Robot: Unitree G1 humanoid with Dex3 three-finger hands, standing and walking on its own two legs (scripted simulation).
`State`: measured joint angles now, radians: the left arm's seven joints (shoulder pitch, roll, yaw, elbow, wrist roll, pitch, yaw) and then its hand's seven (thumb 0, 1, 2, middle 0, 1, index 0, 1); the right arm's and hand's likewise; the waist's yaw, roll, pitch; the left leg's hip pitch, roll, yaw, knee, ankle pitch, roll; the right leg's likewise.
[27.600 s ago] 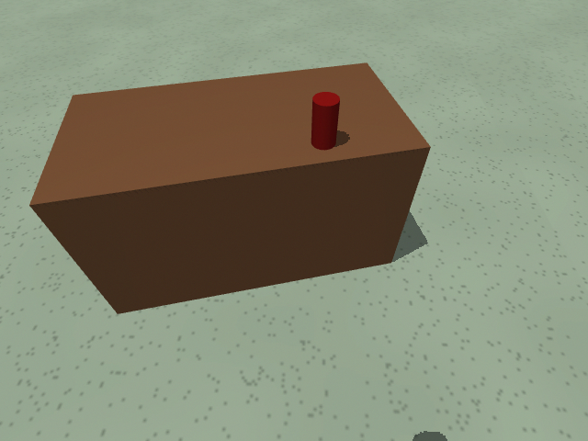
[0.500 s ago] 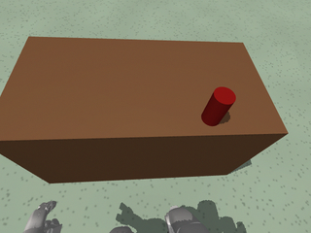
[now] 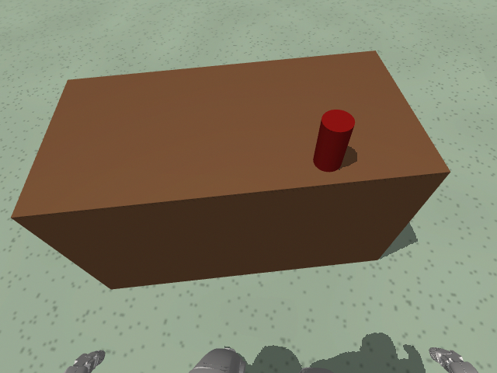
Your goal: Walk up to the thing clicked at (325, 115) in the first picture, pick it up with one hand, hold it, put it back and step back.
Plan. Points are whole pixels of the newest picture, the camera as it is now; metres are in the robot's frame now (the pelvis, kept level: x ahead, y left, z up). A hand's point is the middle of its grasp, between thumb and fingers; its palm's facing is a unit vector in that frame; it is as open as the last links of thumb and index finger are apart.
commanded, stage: step back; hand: right
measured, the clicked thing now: (332, 142) +0.62 -0.17 -0.09
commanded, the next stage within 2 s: none
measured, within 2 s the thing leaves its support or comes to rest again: neither
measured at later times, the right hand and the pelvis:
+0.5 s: hand out of the picture -0.03 -0.27 -0.13, palm faces -0.04 +0.90 -0.44, open 7.4 cm; pelvis -0.15 +0.00 +0.00, yaw -1 degrees
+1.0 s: hand out of the picture -0.22 -0.30 -0.15, palm faces -0.12 +0.91 -0.40, open 7.4 cm; pelvis -0.31 -0.04 -0.01, yaw +4 degrees
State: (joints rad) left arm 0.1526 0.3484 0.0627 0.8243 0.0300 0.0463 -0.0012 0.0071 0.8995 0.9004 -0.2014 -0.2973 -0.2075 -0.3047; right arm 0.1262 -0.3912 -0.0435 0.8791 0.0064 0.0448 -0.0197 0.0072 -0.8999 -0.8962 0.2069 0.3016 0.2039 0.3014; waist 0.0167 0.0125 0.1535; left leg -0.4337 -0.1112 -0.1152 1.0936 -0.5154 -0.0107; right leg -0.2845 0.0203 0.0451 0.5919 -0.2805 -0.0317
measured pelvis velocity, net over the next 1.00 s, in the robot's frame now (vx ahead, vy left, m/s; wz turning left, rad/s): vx -0.31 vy -0.04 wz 0.07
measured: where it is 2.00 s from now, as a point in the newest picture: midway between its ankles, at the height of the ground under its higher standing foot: outside the picture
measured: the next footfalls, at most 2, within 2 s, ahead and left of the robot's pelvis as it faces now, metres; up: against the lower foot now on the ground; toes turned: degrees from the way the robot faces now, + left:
left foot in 0.18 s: -0.04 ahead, +0.12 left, +0.00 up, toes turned +2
right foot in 0.58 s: -0.17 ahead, -0.16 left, +0.00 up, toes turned +1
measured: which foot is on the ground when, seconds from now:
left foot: up 0.00-0.16, down 0.18-0.60, up 0.62-0.86, down 0.88-1.00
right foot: down 0.00-0.20, up 0.22-0.56, down 0.58-0.90, up 0.92-1.00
